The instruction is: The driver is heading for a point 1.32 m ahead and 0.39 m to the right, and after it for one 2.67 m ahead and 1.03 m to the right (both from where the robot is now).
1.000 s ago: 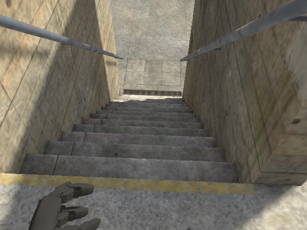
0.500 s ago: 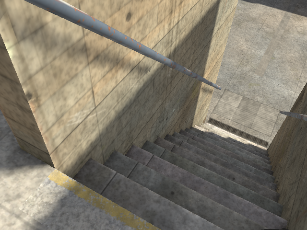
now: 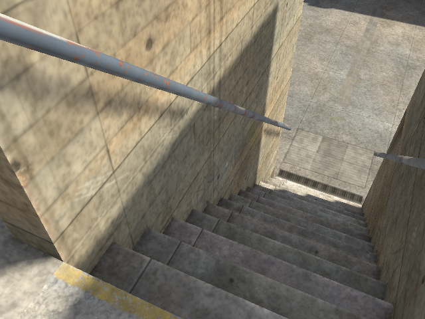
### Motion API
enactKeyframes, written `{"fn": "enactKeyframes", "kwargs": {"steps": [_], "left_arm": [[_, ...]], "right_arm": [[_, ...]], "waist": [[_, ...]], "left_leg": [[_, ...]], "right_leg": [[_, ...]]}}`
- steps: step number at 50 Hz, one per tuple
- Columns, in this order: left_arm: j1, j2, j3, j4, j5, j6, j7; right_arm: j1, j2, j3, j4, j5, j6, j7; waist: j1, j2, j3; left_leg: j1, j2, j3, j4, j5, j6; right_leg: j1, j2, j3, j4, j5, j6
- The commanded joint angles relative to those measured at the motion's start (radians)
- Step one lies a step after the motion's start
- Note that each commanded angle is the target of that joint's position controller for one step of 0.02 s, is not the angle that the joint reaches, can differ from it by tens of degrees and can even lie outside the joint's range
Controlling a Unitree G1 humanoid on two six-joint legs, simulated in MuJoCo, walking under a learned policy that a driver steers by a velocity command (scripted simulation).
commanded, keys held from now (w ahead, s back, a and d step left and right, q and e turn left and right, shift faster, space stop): shift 0.42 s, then w+shift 0.58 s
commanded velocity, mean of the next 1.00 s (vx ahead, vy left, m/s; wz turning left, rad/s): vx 0.37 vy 0.00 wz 0.01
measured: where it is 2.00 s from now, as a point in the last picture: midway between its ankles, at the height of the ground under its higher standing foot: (227, 295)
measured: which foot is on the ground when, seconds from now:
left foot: down 0.00-1.00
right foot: down 0.00-0.68, up 0.70-1.00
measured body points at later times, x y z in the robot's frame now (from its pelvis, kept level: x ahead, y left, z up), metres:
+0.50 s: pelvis +0.03 -0.01 +0.00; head +0.02 -0.01 +0.45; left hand +0.07 +0.24 -0.14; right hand +0.06 -0.26 -0.14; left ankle +0.06 +0.10 -0.73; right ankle -0.02 -0.11 -0.74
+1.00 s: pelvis +0.21 +0.01 +0.00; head +0.22 +0.01 +0.45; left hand +0.44 +0.24 -0.08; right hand +0.16 -0.25 -0.13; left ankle +0.09 +0.11 -0.74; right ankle +0.34 -0.13 -0.68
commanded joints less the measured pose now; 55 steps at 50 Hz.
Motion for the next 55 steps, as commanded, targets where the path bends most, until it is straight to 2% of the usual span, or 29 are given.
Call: {"fn": "enactKeyframes", "kwargs": {"steps": [1,21,22,23,24,25,26,27,29,31,33,34,35,36,37,39,40,41,44,46,47,48,49,50,51,52,53,54,55], "left_arm": [[0.003,0.107,0.024,-0.053,0.0,-0.011,0.004],[0.027,0.088,0.011,0.106,-0.004,-0.021,0.009],[0.061,0.096,0.016,0.12,0.004,-0.02,0.009],[0.067,0.13,0.029,0.117,0.01,-0.013,0.006],[0.092,0.154,0.039,0.115,0.015,-0.006,0.002],[0.128,0.168,0.047,0.119,0.007,-0.004,0.004],[0.124,0.186,0.061,0.122,0.002,-0.011,0.009],[0.13,0.18,0.069,0.124,0.008,-0.022,0.011],[0.074,0.176,0.079,0.103,0.009,-0.043,0.008],[-0.02,0.17,0.084,0.076,-0.005,-0.051,0.002],[-0.084,0.147,0.082,0.053,-0.005,-0.052,0.001],[-0.101,0.106,0.071,0.04,0.006,-0.061,0.003],[-0.123,0.001,0.041,-0.018,0.004,-0.075,-0.003],[-0.136,0.057,0.049,-0.036,0.004,-0.078,-0.009],[-0.171,0.089,0.054,-0.05,0.0,-0.079,-0.02],[-0.131,0.104,0.061,-0.039,0.023,-0.081,-0.046],[-0.125,0.1,0.062,-0.041,0.036,-0.072,-0.053],[-0.143,0.09,0.059,-0.054,0.035,-0.058,-0.059],[-0.224,0.105,0.063,-0.099,0.019,-0.027,-0.058],[-0.29,0.1,0.064,-0.132,0.015,-0.02,-0.069],[-0.286,0.087,0.061,-0.124,0.016,-0.021,-0.076],[-0.271,0.101,0.073,-0.116,0.011,-0.024,-0.078],[-0.177,0.122,0.087,-0.084,0.02,-0.017,-0.072],[-0.142,0.153,0.102,-0.079,0.021,-0.014,-0.059],[-0.061,0.148,0.106,-0.06,0.024,-0.015,-0.048],[0.125,0.155,0.119,0.004,0.028,-0.011,-0.038],[0.392,0.185,0.14,0.081,0.032,-0.007,-0.031],[0.511,0.209,0.156,0.067,0.021,-0.012,-0.029],[0.29,0.149,0.095,0.04,0.017,-0.049,-0.051]], "right_arm": [[-0.025,-0.083,-0.021,-0.041,0.001,-0.016,-0.005],[0.037,-0.085,-0.02,0.175,0.011,-0.015,-0.027],[0.057,-0.087,-0.022,0.188,0.012,-0.007,-0.027],[0.067,-0.121,-0.037,0.19,0.007,0.003,-0.025],[0.018,-0.141,-0.046,0.169,-0.003,0.011,-0.017],[-0.082,-0.112,-0.042,0.122,-0.003,0.007,-0.007],[-0.186,-0.072,-0.032,0.071,0.002,-0.001,0.006],[-0.213,-0.086,-0.037,0.054,-0.008,-0.013,0.014],[-0.157,-0.088,-0.04,0.055,-0.011,-0.035,0.03],[-0.094,-0.076,-0.036,0.061,0.006,-0.051,0.032],[0.102,-0.077,-0.045,0.121,0.007,-0.046,0.02],[0.275,-0.119,-0.059,0.166,-0.002,-0.055,0.005],[0.379,-0.228,-0.076,0.156,-0.028,-0.068,-0.006],[0.324,-0.193,-0.065,0.143,-0.024,-0.065,-0.007],[0.219,-0.178,-0.059,0.106,-0.02,-0.069,-0.011],[0.115,-0.148,-0.05,0.058,-0.014,-0.084,-0.005],[0.111,-0.134,-0.046,0.056,-0.012,-0.092,-0.009],[0.112,-0.119,-0.041,0.055,-0.007,-0.099,-0.012],[0.18,-0.174,-0.064,0.066,0.006,-0.128,-0.01],[0.174,-0.178,-0.068,0.062,0.016,-0.138,-0.01],[0.182,-0.182,-0.07,0.067,0.012,-0.141,-0.006],[0.173,-0.166,-0.063,0.054,0.001,-0.141,-0.006],[0.175,-0.213,-0.078,0.066,-0.017,-0.149,-0.003],[0.148,-0.202,-0.076,0.056,-0.005,-0.148,-0.01],[0.089,-0.201,-0.071,0.04,-0.002,-0.146,-0.013],[0.03,-0.198,-0.07,0.024,0.003,-0.144,-0.013],[-0.068,-0.217,-0.074,0.004,0.009,-0.138,-0.015],[-0.242,-0.23,-0.08,-0.042,0.032,-0.128,-0.021],[-0.185,0.011,-0.03,-0.095,0.029,-0.13,-0.028]], "waist": [[0.007,-0.013,0.004],[0.006,-0.008,0.024],[0.004,-0.019,-0.026],[0.011,-0.044,0.0],[0.034,-0.058,0.074],[0.069,-0.113,0.143],[0.083,-0.168,0.19],[0.087,-0.137,0.176],[0.043,-0.092,0.1],[-0.015,-0.13,0.103],[-0.11,-0.064,0.092],[-0.182,0.044,0.03],[-0.202,0.285,-0.041],[-0.159,0.205,-0.03],[-0.108,0.097,0.042],[-0.036,0.027,0.032],[-0.022,0.05,0.035],[-0.018,0.062,0.045],[-0.039,0.06,0.08],[-0.04,0.046,0.109],[-0.038,0.075,0.094],[-0.03,0.063,0.059],[0.002,0.106,0.047],[0.035,0.052,0.029],[0.09,0.064,-0.006],[0.184,0.094,-0.065],[0.32,0.128,-0.11],[0.49,0.003,-0.091],[0.262,-0.294,0.049]], "left_leg": [[0.067,0.082,-0.118,-0.078,-0.041,0.03],[0.141,0.1,-0.113,-0.1,0.073,0.017],[0.154,0.077,-0.101,-0.093,-0.113,0.032],[0.088,0.036,-0.074,-0.046,-0.393,0.054],[-0.058,0.025,-0.073,-0.009,-0.547,0.068],[-0.209,0.012,-0.027,0.076,-0.47,0.058],[-0.297,0.012,0.076,0.187,-0.211,0.033],[-0.334,0.055,0.076,0.265,-0.154,0.022],[-0.286,0.075,0.069,0.271,-0.16,0.021],[-0.015,0.051,0.122,0.134,-0.173,0.037],[0.316,-0.001,0.186,0.051,-0.129,0.027],[0.539,0.071,0.065,0.016,-0.217,0.042],[0.606,0.361,-0.428,-0.173,-0.557,0.123],[0.525,0.446,-0.674,-0.238,-0.678,0.223],[0.438,0.441,-0.594,-0.217,-0.653,0.232],[0.294,0.352,-0.414,-0.222,-0.494,0.176],[0.248,0.325,-0.359,-0.242,-0.434,0.165],[0.206,0.298,-0.304,-0.257,-0.366,0.165],[0.179,0.261,-0.21,-0.328,-0.265,0.184],[0.097,0.201,-0.083,-0.356,-0.099,0.158],[0.066,0.197,-0.04,-0.359,-0.003,0.153],[0.033,0.199,0.0,-0.354,0.136,0.159],[0.115,0.252,0.006,-0.263,0.308,0.16],[0.153,0.234,0.056,-0.184,0.461,0.141],[0.105,0.214,0.113,-0.079,0.692,0.119],[0.012,0.194,0.149,0.14,0.899,0.105],[-0.179,0.205,0.132,0.459,0.949,0.097],[-0.281,0.055,0.135,1.03,0.613,0.103],[-0.548,-0.137,-0.046,1.367,-0.374,0.123]], "right_leg": [[-0.075,-0.096,0.118,-0.131,-0.029,-0.034],[-0.027,-0.099,0.109,-0.166,0.069,-0.036],[-0.008,-0.082,0.102,-0.172,-0.114,-0.043],[-0.025,-0.068,0.123,-0.166,-0.359,-0.069],[-0.033,-0.102,0.194,-0.203,-0.55,-0.106],[0.02,-0.178,0.304,-0.273,-0.607,-0.151],[0.058,-0.282,0.399,-0.349,-0.544,-0.195],[0.079,-0.333,0.434,-0.382,-0.456,-0.219],[0.1,-0.302,0.357,-0.354,-0.319,-0.219],[-0.112,-0.225,0.215,-0.297,-0.26,-0.181],[-0.351,-0.152,0.136,-0.131,-0.243,-0.157],[-0.502,-0.085,0.072,0.111,-0.189,-0.13],[-0.655,0.027,-0.006,0.512,-0.26,-0.082],[-0.769,0.039,0.117,0.659,-0.211,-0.097],[-0.806,-0.033,0.142,0.728,-0.109,-0.091],[-0.7,-0.102,0.136,0.65,0.026,-0.053],[-0.662,-0.112,0.119,0.616,0.068,-0.028],[-0.637,-0.112,0.105,0.588,0.113,-0.005],[-0.607,-0.105,0.049,0.454,0.19,0.027],[-0.453,-0.07,-0.012,0.307,0.26,0.026],[-0.347,-0.054,-0.052,0.325,0.273,0.015],[-0.24,-0.029,-0.099,0.397,0.315,0.012],[-0.253,-0.054,-0.052,0.509,0.34,-0.008],[-0.243,-0.05,-0.04,0.481,0.314,-0.03],[-0.083,-0.007,-0.089,0.465,0.262,-0.054],[0.15,0.05,-0.139,0.496,0.206,-0.08],[0.41,0.055,-0.124,0.489,0.122,-0.119],[0.43,0.022,-0.109,0.251,-0.019,-0.161],[0.295,-0.14,0.092,0.288,0.501,-0.114]]}}
Velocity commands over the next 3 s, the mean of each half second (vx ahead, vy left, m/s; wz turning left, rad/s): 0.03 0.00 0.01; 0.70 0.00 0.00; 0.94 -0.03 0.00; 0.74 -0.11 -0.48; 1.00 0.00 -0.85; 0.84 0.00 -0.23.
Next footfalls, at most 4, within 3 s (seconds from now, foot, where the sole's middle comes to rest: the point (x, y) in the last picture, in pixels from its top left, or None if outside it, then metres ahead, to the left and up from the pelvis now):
1.08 right None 0.34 -0.10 -0.78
1.60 left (190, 308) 0.66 0.11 -0.99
2.06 right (255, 298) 0.79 -0.16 -1.20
2.48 left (236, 261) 1.08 -0.10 -1.41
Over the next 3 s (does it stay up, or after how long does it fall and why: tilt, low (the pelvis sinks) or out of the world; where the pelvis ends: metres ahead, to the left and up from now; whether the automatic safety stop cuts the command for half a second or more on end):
stays up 1.23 -0.35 -0.86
